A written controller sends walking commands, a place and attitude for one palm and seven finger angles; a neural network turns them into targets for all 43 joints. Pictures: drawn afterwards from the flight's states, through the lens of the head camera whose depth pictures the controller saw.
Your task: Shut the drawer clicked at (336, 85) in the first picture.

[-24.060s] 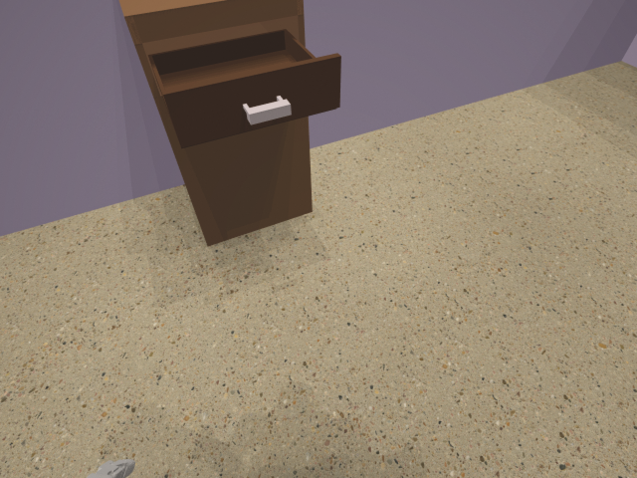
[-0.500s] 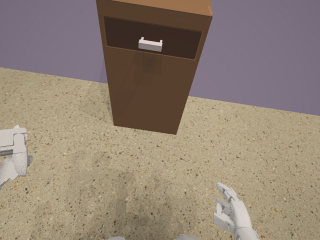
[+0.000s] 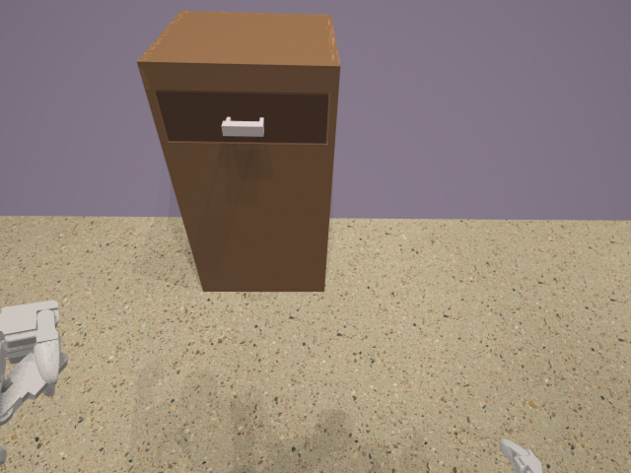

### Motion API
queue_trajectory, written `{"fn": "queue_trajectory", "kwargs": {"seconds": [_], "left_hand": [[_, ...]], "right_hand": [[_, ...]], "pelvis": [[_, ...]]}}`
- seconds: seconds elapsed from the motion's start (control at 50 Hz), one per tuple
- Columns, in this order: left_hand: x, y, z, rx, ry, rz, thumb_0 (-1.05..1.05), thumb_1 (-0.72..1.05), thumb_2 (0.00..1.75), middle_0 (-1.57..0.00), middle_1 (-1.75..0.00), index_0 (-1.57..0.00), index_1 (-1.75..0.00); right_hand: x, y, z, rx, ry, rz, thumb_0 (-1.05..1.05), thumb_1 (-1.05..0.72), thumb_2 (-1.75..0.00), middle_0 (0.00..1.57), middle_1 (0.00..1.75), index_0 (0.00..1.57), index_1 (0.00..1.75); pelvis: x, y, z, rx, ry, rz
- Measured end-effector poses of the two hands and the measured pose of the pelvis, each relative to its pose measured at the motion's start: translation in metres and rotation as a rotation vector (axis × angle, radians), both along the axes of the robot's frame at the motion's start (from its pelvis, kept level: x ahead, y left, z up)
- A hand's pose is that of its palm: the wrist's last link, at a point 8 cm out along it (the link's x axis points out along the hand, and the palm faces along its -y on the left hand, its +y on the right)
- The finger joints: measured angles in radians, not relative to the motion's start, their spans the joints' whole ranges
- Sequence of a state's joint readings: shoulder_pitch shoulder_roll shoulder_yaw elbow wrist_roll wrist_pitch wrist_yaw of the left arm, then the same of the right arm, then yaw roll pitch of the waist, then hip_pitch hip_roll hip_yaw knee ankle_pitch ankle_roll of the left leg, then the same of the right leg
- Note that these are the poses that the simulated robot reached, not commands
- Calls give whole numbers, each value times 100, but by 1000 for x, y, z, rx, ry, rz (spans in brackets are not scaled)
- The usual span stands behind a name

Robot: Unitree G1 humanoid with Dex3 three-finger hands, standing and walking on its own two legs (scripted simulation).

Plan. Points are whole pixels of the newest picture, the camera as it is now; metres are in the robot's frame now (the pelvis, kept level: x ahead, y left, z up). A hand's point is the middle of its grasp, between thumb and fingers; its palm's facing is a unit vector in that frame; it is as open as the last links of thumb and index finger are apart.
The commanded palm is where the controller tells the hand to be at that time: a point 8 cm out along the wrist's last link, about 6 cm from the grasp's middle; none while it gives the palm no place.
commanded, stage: stop stepping back and stand still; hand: left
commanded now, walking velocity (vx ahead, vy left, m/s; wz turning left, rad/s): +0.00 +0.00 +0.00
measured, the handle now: (244, 124) +0.94 +0.20 -0.01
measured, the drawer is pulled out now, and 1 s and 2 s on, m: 0.00 0.00 0.00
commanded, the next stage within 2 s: let the arm hang, fingers relaxed in 0.46 s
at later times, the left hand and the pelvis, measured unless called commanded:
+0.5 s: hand (16, 378) +0.17 +0.26 +0.16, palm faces +0.37 -0.82 -0.44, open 3.3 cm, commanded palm +0.11 +0.30 +0.18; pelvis -0.02 +0.02 +0.01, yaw +1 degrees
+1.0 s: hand out of the picture -0.05 +0.22 -0.18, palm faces +0.05 -0.98 -0.21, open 3.9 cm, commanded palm none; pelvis -0.03 +0.02 +0.00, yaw +3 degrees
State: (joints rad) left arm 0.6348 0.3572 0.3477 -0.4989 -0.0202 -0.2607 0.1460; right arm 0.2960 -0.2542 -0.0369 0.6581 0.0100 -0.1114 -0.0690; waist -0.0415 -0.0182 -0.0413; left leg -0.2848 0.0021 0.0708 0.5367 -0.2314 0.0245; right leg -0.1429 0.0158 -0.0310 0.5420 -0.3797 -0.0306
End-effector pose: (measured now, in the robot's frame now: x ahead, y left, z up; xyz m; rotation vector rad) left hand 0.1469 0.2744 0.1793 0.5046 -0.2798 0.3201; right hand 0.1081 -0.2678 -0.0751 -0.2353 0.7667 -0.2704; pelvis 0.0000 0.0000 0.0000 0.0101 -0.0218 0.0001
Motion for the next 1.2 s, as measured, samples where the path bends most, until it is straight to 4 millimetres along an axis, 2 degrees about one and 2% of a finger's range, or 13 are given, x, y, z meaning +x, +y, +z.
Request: {"fn": "queue_trajectory", "kwargs": {"seconds": [0.14, 0.28, 0.4, 0.56, 0.6, 0.64, 0.68, 0.76, 0.84, 0.92, 1.04, 1.12, 1.2], "left_hand": [[-8, 12, 14, 42, -23, -6, 2, 88, 90, -141, -160, -141, -160], [-14, 26, 5, 14, 56, 45, 2, 89, 90, -141, -160, -141, -160], [-18, 25, 1, -19, 77, 46, 2, 89, 90, -141, -160, -141, -160], [-17, 29, 2, -17, 74, 44, 2, 89, 90, -141, -160, -141, -160], [-8, 34, -26, -12, 174, 28, 1, 89, 90, -140, -160, -140, -160], [1, 44, -83, -80, 406, 58, 1, 89, 90, -139, -159, -139, -159], [-4, 47, -148, -166, 665, 105, 1, 90, 90, -136, -156, -136, -156], [-47, 24, -251, -324, 1085, 139, 1, 90, 90, -126, -147, -126, -147], [-106, -14, -309, -471, 1355, 132, 2, 91, 90, -113, -133, -113, -133], [-158, -14, -326, -542, 1487, 243, 2, 90, 90, -98, -120, -98, -120], [-215, -2, -318, -535, 1642, 337, 1, 90, 90, -76, -94, -76, -95], [-233, 4, -308, -514, 1686, 386, 1, 90, 90, -60, -76, -60, -77], [-234, 5, -303, -499, 1686, 402, 1, 91, 90, -45, -59, -45, -59]], "right_hand": [[33, 43, 7, 61, -61, 100, 1, -91, -90, 20, 30, 20, 30], [49, 75, 9, 99, -79, 165, 1, -90, -90, 21, 30, 21, 30], [48, 80, 11, 84, -64, 186, 1, -90, -90, 21, 30, 21, 30], [38, 65, 13, 43, -36, 152, 1, -90, -90, 21, 30, 21, 30], [37, 58, 3, 56, -16, 176, 1, -90, -90, 21, 30, 21, 30], [32, 48, -12, 65, 41, 179, 1, -90, -90, 21, 30, 21, 30], [24, 40, -25, 66, 91, 156, 1, -90, -90, 21, 30, 21, 30], [-10, 29, -35, 48, 202, 110, 1, -90, -90, 21, 30, 21, 30], [-54, 23, -35, 19, 362, 75, 1, -91, -90, 20, 30, 20, 30], [-93, 23, -35, 11, 515, 44, 0, -91, -90, 20, 30, 20, 30], [-126, 34, -47, 59, 626, 11, 1, -91, -90, 20, 30, 20, 30], [-131, 46, -56, 107, 630, 3, 0, -91, -90, 20, 30, 20, 30], [-129, 55, -63, 145, 615, 3, 0, -91, -90, 20, 30, 20, 30]], "pelvis": [[-6, 10, 3, -16, 8, -3], [-13, 18, 6, -17, 20, -2], [-16, 19, 8, -22, 20, 5], [-17, 20, 9, -31, 23, 8], [-19, 22, 5, -37, 36, 20], [-23, 27, 1, -39, 39, 27], [-25, 29, -3, -36, 38, 27], [-28, 28, -6, -26, 21, 26], [-30, 22, -3, -26, 7, 31], [-32, 18, 1, -34, 8, 42], [-33, 21, 6, -39, 8, 43], [-33, 23, 8, -34, 1, 36], [-32, 24, 8, -29, -7, 29]]}}
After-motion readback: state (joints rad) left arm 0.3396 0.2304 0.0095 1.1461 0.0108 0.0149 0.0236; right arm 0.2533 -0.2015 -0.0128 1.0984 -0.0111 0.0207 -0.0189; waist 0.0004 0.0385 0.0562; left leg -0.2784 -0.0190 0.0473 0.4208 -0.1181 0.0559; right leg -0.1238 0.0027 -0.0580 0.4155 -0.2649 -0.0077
